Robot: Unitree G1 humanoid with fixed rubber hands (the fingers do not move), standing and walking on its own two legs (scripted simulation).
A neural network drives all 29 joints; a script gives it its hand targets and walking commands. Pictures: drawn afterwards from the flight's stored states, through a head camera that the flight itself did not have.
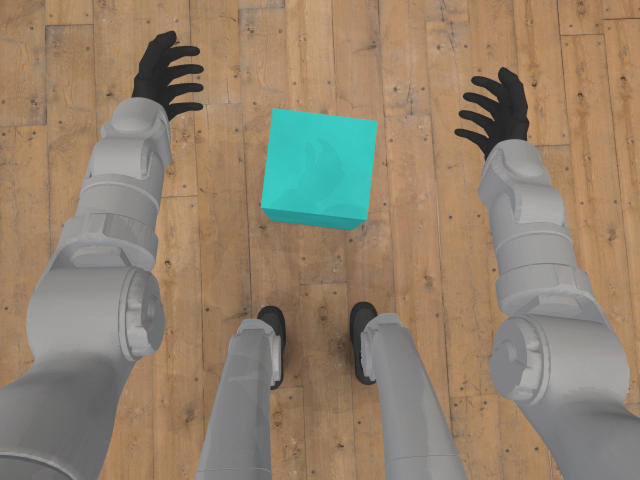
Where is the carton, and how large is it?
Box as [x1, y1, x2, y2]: [261, 108, 377, 229]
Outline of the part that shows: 273,108 261,201 261,208 271,220 344,229 352,229 366,220 377,121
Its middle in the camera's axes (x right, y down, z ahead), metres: +0.00 -0.14 +0.88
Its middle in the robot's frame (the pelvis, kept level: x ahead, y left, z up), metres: +0.53 -0.02 -0.53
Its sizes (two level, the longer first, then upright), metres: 0.210 0.200 0.250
